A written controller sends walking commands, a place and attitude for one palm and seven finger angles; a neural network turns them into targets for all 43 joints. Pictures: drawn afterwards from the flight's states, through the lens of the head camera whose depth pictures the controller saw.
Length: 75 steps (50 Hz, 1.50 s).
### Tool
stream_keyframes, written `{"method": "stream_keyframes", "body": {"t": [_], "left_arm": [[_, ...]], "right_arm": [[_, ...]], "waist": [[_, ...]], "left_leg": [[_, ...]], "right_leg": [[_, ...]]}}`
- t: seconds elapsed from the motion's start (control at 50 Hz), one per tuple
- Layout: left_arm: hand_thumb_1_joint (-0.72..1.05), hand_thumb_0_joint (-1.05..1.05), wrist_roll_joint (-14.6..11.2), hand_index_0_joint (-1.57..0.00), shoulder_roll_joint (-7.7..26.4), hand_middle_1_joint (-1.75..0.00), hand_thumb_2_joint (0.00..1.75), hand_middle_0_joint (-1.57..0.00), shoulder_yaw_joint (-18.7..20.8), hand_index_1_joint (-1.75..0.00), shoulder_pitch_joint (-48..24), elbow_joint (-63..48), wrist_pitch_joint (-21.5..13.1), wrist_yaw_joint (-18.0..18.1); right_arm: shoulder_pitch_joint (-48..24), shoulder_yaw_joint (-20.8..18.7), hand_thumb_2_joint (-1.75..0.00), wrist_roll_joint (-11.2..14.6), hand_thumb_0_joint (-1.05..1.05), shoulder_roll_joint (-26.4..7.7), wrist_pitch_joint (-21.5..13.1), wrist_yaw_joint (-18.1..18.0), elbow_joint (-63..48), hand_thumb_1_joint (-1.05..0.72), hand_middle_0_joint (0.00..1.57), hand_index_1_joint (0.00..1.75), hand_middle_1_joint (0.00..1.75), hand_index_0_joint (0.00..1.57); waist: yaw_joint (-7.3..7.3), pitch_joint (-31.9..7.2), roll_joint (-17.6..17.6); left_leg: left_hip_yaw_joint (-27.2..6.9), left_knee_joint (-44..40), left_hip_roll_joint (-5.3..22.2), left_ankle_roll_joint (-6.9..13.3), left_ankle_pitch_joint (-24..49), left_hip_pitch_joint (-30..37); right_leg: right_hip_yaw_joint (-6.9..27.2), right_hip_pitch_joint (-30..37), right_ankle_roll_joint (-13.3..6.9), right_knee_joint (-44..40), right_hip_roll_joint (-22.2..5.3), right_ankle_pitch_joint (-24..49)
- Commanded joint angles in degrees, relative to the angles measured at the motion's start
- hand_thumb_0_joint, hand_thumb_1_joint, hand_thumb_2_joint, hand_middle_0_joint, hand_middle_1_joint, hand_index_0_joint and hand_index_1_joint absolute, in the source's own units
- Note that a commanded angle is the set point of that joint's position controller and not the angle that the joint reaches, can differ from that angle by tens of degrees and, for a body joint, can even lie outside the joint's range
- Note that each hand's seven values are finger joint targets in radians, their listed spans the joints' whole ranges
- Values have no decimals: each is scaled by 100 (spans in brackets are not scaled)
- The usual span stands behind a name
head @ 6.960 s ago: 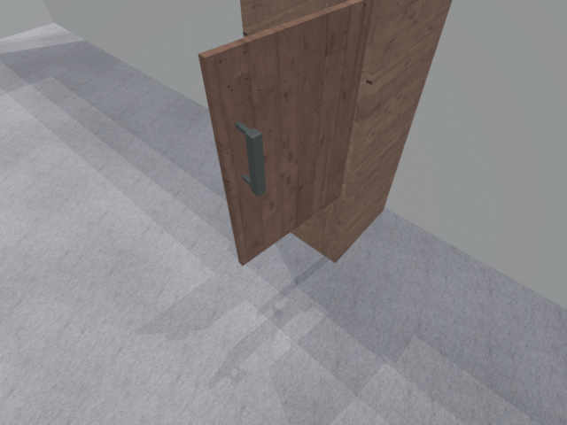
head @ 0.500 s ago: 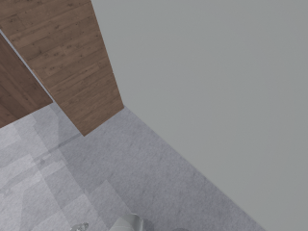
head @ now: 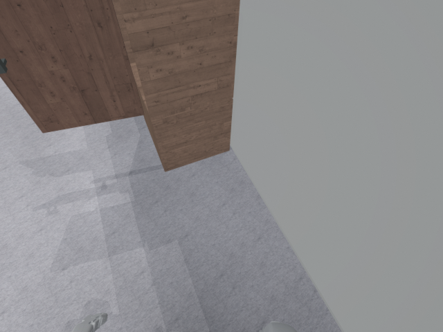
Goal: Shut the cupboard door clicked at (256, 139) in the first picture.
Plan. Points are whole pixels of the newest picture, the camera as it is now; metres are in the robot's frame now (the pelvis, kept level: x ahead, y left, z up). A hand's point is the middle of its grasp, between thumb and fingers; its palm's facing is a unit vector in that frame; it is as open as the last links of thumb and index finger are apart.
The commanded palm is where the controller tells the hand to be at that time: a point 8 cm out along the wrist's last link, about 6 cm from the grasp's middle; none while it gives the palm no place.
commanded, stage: turn to face it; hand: left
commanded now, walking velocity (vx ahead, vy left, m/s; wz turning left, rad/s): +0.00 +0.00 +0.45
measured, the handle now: out of the picture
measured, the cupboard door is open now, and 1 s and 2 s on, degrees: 83 83 83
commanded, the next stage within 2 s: take the last steps up to it in 0.32 s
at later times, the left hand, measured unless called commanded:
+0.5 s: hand out of the picture -0.01 +0.19 -0.19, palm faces +0.29 -0.93 -0.21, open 7.4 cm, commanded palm none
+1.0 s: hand out of the picture +0.04 +0.18 -0.15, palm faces +0.40 -0.89 -0.20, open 7.4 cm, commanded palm none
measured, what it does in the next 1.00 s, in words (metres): steps on the spot, turning left: right foot, then left foot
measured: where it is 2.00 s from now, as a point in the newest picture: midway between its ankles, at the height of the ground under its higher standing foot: (164, 273)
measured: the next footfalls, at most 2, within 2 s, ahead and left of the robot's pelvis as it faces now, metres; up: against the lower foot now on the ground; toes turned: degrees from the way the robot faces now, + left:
right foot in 0.08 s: +0.05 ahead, -0.15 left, +0.00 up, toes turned +0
left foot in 0.44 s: +0.03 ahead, +0.10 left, +0.00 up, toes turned +16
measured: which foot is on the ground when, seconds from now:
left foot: down 0.00-0.08, up 0.10-0.42, down 0.44-0.78, up 0.80-1.00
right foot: up 0.00-0.06, down 0.08-0.44, up 0.46-0.78, down 0.80-1.00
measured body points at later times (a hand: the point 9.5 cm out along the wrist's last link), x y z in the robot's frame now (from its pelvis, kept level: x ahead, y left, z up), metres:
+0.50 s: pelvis +0.01 -0.01 -0.01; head +0.05 +0.03 +0.44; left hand -0.03 +0.24 -0.17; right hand +0.18 -0.22 -0.14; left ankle +0.00 +0.09 -0.74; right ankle +0.01 -0.15 -0.71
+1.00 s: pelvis +0.10 +0.01 +0.01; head +0.12 +0.00 +0.46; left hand +0.02 +0.22 -0.13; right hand +0.21 -0.22 -0.15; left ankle +0.06 +0.17 -0.65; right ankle +0.09 -0.12 -0.74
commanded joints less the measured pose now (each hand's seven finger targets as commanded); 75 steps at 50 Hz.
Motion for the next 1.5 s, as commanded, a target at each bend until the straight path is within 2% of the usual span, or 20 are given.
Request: {"method": "stream_keyframes", "body": {"t": [0.0,0.04,0.06,0.08,0.18,0.36,0.38,0.42,0.44,0.62,0.72,0.74,0.78,0.9,1.1,1.16,1.2,1.24,1.32,1.48], "left_arm": [[90,0,-14,-20,302,-30,90,-20,60,-30,412,-293,-210,-1],[90,0,28,-20,687,-30,90,-20,146,-30,913,-206,-341,51],[90,0,115,-20,1265,-30,90,-20,262,-30,1001,-201,-395,102],[90,0,75,-20,1289,-30,90,-20,214,-30,992,-216,-390,120],[90,0,38,-20,566,-30,90,-20,21,-30,306,-355,-410,123],[90,0,46,-20,823,-30,90,-20,159,-30,782,95,-387,98],[90,0,-16,-20,720,-30,90,-20,134,-30,708,80,-366,77],[90,0,-71,-20,125,-30,90,-20,-47,-30,592,-114,-280,59],[90,0,-26,-20,233,-30,90,-20,-19,-30,348,-193,-215,65],[90,0,63,-20,70,-30,90,-20,-2,-30,29,75,-334,-186],[90,0,60,-20,87,-30,90,-20,47,-30,747,284,-440,-180],[90,0,81,-20,276,-30,90,-20,116,-30,1242,446,-486,-147],[90,0,92,-20,1094,-30,90,-20,255,-30,1921,580,-528,-21],[90,0,24,-20,243,-30,90,-20,25,-30,1030,497,-735,1],[90,0,119,-20,504,-30,90,-20,98,-30,1527,999,-738,21],[90,0,86,-20,384,-30,90,-20,104,-30,1337,958,-669,-25],[90,0,8,-20,-154,-30,90,-20,-21,-30,1301,648,-605,-56],[90,0,12,-20,-236,-30,90,-20,-45,-30,703,445,-620,-41],[90,0,97,-20,-294,-30,90,-20,-16,-30,1061,755,-447,-133],[90,0,71,-20,-312,-30,90,-20,-19,-30,390,321,-390,-175]], "right_arm": [[-193,-351,-90,27,0,-1215,-77,-43,-432,-90,20,30,30,20],[-266,-315,-90,116,0,-895,-84,-10,-509,-90,20,30,30,20],[-221,-251,-90,149,0,-474,-90,15,-641,-90,20,30,30,20],[-338,-282,-90,118,0,-704,-55,19,-662,-90,20,30,30,20],[-141,-215,-90,90,0,-499,63,103,-326,-90,20,30,30,20],[-11,-34,-90,126,0,-320,-130,55,-116,-90,20,30,30,20],[220,-75,-90,109,0,-510,-180,46,-38,-90,20,30,30,20],[643,-257,-90,36,0,-1312,-199,-50,18,-90,20,30,30,20],[683,-238,-90,-11,0,-1376,-143,-85,37,-90,20,30,30,20],[683,-126,-90,25,0,-887,-377,-119,138,-90,20,30,30,20],[421,-140,-90,51,0,-832,-335,-63,146,-90,20,30,30,20],[272,-118,-90,90,0,-678,-347,-43,102,-90,20,30,30,20],[-51,-97,-90,51,0,-492,-321,35,-216,-90,20,30,30,20],[197,-109,-90,12,0,-262,-149,211,168,-90,20,30,30,20],[-403,22,-90,87,0,-2,-355,317,-51,-90,20,30,30,20],[1311,-116,-90,11,0,-577,-464,182,470,-90,20,30,30,20],[2441,-370,-90,-5,0,-1514,-478,-42,701,-90,20,30,30,20],[1687,-272,-90,3,0,-1255,-483,-78,535,-90,20,30,30,20],[791,-45,-90,12,0,-479,-600,-120,361,-90,20,30,30,20],[874,-89,-90,-17,0,-504,-624,-52,460,-90,20,30,30,20]], "waist": [[58,-764,949],[322,-989,124],[364,-940,-1712],[393,-836,-1630],[-59,-450,-1292],[3,-770,-1078],[-140,-913,-589],[-313,-1176,1710],[-385,-1002,1319],[-168,-458,736],[262,-547,515],[535,-548,8],[807,-194,-1947],[80,328,-1054],[264,23,-1160],[-528,-807,-161],[-864,-1807,1956],[-556,-1005,854],[32,-323,792],[110,-46,301]], "left_leg": [[-1226,-599,1017,756,1506,-33],[-832,372,440,280,613,-889],[165,1841,-441,-192,-1493,-1800],[-71,3147,-222,-148,-2227,-1685],[148,3809,96,-298,-1017,-1571],[793,-104,-85,-178,-124,217],[616,-706,102,-83,702,908],[-1648,-976,2142,1042,3368,1637],[-1579,-1086,2240,1383,2268,1211],[-1028,-1553,1225,1140,19,925],[-813,-894,830,900,-599,-111],[-424,-160,424,626,-999,-983],[155,2824,-192,84,-2070,-2713],[183,3470,484,-220,296,-2201],[983,691,298,-104,141,-1080],[1172,-199,113,78,174,1490],[-1862,-1245,2133,949,146,2845],[-1543,-1587,2245,1142,-624,1620],[-437,-1984,1669,868,-496,96],[176,-2251,1618,1124,-242,220]], "right_leg": [[-299,1037,-55,-1497,380,567],[317,2344,-188,-3076,-273,1325],[2008,2694,-786,-3508,-1875,2020],[2231,1910,-1306,-3543,-2445,2533],[298,1536,-1036,-3185,-1302,3465],[-269,1814,-804,-2172,-1277,4060],[-421,1389,-558,-1712,-1113,3551],[-517,-114,-62,22,-199,-1064],[-204,-143,-163,630,-170,-1215],[-321,-398,-261,21,9,-29],[-567,1606,-271,-2112,288,606],[-251,2673,-333,-2788,0,649],[3167,2846,-1220,-4418,-2611,-1034],[474,1444,-820,-4393,-1492,877],[-493,2054,-813,-3570,-1580,2992],[-1034,1225,-570,-1408,-1122,2988],[-700,-846,-380,1648,131,-1055],[-222,-1322,-618,2644,-254,-505],[-101,-778,-542,2107,-482,609],[-301,-178,-494,-523,-305,1042]]}}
